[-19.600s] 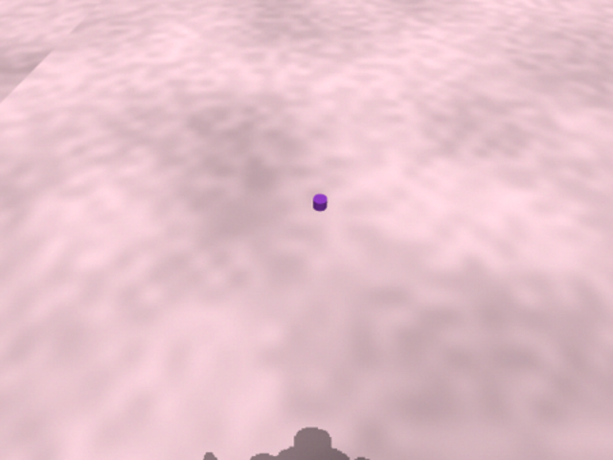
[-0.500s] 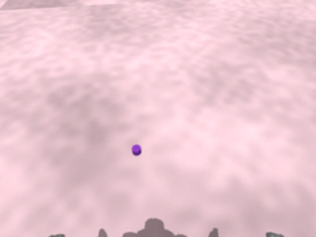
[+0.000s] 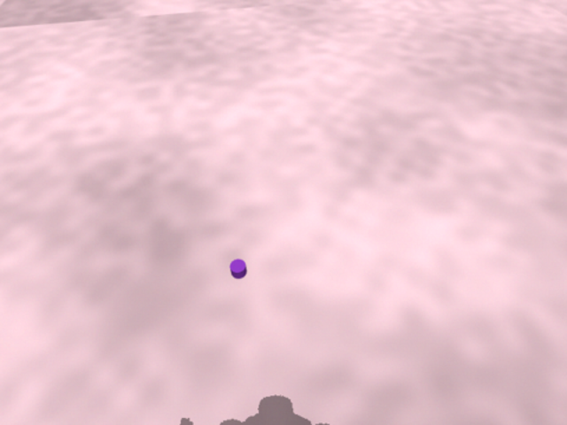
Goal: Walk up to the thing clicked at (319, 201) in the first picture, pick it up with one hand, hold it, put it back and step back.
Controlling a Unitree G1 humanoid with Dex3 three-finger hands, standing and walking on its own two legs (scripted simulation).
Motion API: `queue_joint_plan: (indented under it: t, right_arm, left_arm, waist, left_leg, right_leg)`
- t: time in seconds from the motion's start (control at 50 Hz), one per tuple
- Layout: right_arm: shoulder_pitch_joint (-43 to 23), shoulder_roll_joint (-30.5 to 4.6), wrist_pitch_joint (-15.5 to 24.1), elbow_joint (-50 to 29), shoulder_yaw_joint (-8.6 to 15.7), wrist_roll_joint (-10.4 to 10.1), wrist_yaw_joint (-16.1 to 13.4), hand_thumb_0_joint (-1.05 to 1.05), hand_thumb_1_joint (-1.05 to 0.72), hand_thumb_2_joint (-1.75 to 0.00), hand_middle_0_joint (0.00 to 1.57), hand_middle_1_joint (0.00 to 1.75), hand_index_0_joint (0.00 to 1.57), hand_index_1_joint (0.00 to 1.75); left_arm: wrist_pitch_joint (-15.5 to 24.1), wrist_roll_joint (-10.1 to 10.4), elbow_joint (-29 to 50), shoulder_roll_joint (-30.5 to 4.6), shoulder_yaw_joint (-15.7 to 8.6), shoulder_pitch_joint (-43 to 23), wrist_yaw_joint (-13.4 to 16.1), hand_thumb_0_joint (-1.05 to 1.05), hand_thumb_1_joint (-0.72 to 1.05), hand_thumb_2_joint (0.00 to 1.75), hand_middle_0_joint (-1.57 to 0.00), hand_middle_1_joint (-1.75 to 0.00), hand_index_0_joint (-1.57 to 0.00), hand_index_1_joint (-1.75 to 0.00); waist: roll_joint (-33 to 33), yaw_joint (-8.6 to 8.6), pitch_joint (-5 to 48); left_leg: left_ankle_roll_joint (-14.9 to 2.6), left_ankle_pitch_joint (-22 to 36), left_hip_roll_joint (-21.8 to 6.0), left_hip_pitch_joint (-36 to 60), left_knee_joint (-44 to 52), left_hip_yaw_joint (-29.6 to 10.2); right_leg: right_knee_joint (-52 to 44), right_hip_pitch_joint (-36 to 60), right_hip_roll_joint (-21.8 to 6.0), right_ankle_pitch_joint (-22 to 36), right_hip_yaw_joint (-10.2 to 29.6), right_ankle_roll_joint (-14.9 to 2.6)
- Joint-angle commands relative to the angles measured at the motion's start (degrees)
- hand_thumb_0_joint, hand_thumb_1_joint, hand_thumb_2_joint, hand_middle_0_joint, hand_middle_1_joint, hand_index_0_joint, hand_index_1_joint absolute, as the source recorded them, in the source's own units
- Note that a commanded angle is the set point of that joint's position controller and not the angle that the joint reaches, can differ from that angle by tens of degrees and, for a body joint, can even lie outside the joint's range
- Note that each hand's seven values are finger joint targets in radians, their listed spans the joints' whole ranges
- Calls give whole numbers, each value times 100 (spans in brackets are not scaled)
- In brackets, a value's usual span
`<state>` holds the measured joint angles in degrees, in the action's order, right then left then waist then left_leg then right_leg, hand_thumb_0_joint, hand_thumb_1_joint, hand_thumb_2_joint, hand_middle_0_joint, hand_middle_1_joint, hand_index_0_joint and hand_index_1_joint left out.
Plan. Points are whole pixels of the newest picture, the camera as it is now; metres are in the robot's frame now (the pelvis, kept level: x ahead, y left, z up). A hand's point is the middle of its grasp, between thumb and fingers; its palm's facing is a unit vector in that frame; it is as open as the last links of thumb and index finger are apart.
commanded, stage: stand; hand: left
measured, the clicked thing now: (238, 268) +0.79 +0.24 -0.76
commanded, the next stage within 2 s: walk up in 0.44 s
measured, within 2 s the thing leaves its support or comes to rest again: neither
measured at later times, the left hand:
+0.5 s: hand out of the picture +0.07 +0.25 -0.15, palm faces +0.00 -0.94 -0.33, open 7.4 cm
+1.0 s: hand (111, 395) +0.19 +0.31 -0.16, palm faces -0.06 -0.94 -0.34, open 7.4 cm
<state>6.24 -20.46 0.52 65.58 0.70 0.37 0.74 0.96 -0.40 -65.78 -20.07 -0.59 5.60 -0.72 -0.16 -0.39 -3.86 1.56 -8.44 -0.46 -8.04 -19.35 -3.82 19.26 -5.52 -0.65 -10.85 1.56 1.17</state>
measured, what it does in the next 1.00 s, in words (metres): walks ahead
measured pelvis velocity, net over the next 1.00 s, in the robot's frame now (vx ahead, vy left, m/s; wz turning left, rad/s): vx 0.14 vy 0.03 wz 0.00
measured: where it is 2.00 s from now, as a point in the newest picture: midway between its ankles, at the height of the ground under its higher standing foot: (292, 384)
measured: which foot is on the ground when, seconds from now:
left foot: down 0.00-1.00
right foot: down 0.00-0.72, up 0.74-1.00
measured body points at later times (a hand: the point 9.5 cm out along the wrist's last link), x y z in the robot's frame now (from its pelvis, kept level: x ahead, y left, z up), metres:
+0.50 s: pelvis +0.01 +0.00 +0.00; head +0.01 +0.00 +0.45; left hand +0.07 +0.30 -0.13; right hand +0.07 -0.31 -0.13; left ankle +0.02 +0.14 -0.74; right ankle +0.00 -0.13 -0.74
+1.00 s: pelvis +0.14 +0.03 -0.01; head +0.16 +0.04 +0.44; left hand +0.19 +0.36 -0.13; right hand +0.17 -0.29 -0.12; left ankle +0.09 +0.15 -0.75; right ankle +0.25 -0.11 -0.72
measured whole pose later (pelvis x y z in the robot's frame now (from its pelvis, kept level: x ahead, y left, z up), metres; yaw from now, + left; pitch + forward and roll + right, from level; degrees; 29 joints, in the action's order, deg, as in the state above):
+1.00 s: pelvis +0.14 +0.03 -0.01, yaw +0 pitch -4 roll +1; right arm 19.7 -22.0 4.1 50.6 3.8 0.9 2.7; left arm 1.0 -1.2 -53.7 -24.5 -3.6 16.0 -4.4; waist 2.5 -1.1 -5.9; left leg -0.7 -17.7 -0.3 -2.9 -24.4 3.8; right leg 41.5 -25.9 -4.3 -14.5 0.6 -0.6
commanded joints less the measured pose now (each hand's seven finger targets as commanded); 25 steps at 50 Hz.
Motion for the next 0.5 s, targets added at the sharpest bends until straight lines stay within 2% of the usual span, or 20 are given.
queue_joint_plan:
  t: [0.0, 0.04, 0.08, 0.18, 0.24, 0.32, 0.36, 0.4, 0.42, 0.44, 0.46, 0.48]
  right_arm:
    - [-306, -1206, 142, -351, 196, 8, -80, 0, -90, -90, 20, 30, 20, 30]
    - [-236, -1188, 140, -325, 173, 9, -83, 0, -90, -90, 20, 30, 20, 30]
    - [-219, -1188, 142, -332, 172, 10, -84, 0, -90, -90, 20, 30, 20, 30]
    - [-143, -1242, 109, -315, 176, 17, -76, 0, -90, -90, 20, 30, 20, 30]
    - [-138, -1227, 124, -335, 163, 13, -78, 0, -90, -90, 20, 30, 20, 30]
    - [-90, -1225, 147, -335, 143, 2, -90, 0, -90, -90, 20, 30, 20, 30]
    - [-129, -1223, 142, -337, 138, -3, -95, 0, -90, -90, 20, 30, 20, 30]
    - [-101, -1234, 137, -317, 128, -12, -94, 0, -90, -90, 20, 30, 20, 30]
    - [266, -1545, 178, -628, 419, 71, 36, 0, -90, -90, 20, 30, 20, 30]
    - [221, -1617, 159, -668, 474, 140, 90, 0, -90, -90, 20, 30, 20, 30]
    - [-31, -1513, 140, -827, 478, 161, 112, 0, -90, -90, 20, 30, 20, 30]
    - [-287, -1303, 151, -1027, 451, 169, 131, 0, -90, -90, 20, 30, 20, 30]
  left_arm:
    - [116, 10, 371, -1278, -205, -255, 94, 0, 90, 90, -20, -30, -20, -30]
    - [107, 16, 368, -1277, -200, -221, 90, 0, 90, 90, -20, -30, -20, -30]
    - [98, 17, 373, -1307, -208, -245, 95, 0, 90, 90, -20, -30, -20, -30]
    - [62, -7, 354, -1269, -189, -119, 74, 0, 90, 90, -20, -30, -20, -30]
    - [79, -11, 383, -1272, -184, -113, 71, 0, 90, 90, -20, -30, -20, -30]
    - [99, 10, 400, -1285, -178, -107, 81, 0, 90, 90, -20, -30, -20, -30]
    - [99, 12, 390, -1269, -165, -63, 87, 0, 90, 90, -20, -30, -20, -30]
    - [94, 22, 396, -1268, -158, -80, 89, 0, 90, 90, -20, -30, -20, -30]
    - [141, -63, 655, -1646, -481, 298, -25, 0, 90, 90, -20, -30, -20, -30]
    - [135, -118, 615, -1675, -525, 537, -55, 0, 90, 90, -20, -30, -20, -30]
    - [136, -143, 681, -1687, -581, 554, -73, 0, 90, 90, -20, -30, -20, -30]
    - [149, -140, 735, -1733, -641, 768, -70, 0, 90, 90, -20, -30, -20, -30]
  waist:
    - [-40, 35, 479]
    - [-73, 21, 411]
    - [-8, 28, 423]
    - [-86, 19, 172]
    - [-47, 26, 371]
    - [-2, 18, 473]
    - [-1, 32, 503]
    - [-14, 7, 475]
    - [70, 59, 964]
    - [-17, 188, 519]
    - [70, 285, 7]
    - [414, 456, -348]
  left_leg:
    - [-246, 286, -578, 95, 308, -402]
    - [-235, 125, -565, 0, 378, -400]
    - [-233, 206, -578, -41, 367, -416]
    - [-233, -674, -550, -235, 498, -489]
    - [-257, -217, -592, -166, 418, -490]
    - [-246, 351, -594, 18, 296, -431]
    - [-249, 542, -602, 107, 238, -417]
    - [-254, 448, -592, 95, 237, -399]
    - [-625, -2220, -299, -20, -136, -410]
    - [-663, -3201, -301, -718, -234, -511]
    - [-625, -3111, -246, -1516, -447, -498]
    - [-518, -2494, -95, -2221, -944, -231]
  right_leg:
    - [-440, -76, -628, 232, 459, -231]
    - [-430, -113, -607, 149, 449, -221]
    - [-385, -31, -618, 173, 443, -242]
    - [-461, -366, -531, -586, 429, -229]
    - [-369, -168, -595, -64, 444, -248]
    - [-313, -155, -618, 268, 449, -243]
    - [-298, -154, -621, 423, 425, -237]
    - [-345, -166, -614, 390, 433, -225]
    - [-13, 157, -287, -2086, 323, -475]
    - [23, -42, -415, -3097, 611, -597]
    - [-60, -69, -606, -3311, 956, -725]
    - [-399, 208, -940, -3322, 1422, -935]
